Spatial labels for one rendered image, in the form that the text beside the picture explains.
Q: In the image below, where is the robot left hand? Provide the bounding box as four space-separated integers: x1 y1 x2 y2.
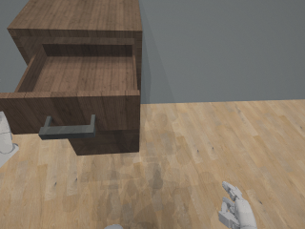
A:
0 79 19 168

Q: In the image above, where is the cabinet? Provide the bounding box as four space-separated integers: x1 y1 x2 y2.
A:
7 0 143 156

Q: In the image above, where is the drawer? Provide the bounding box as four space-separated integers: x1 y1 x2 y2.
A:
0 42 140 135

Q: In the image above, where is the handle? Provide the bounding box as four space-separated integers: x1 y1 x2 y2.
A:
38 114 96 140

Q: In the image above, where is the robot right hand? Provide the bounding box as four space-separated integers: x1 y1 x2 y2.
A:
218 181 257 229

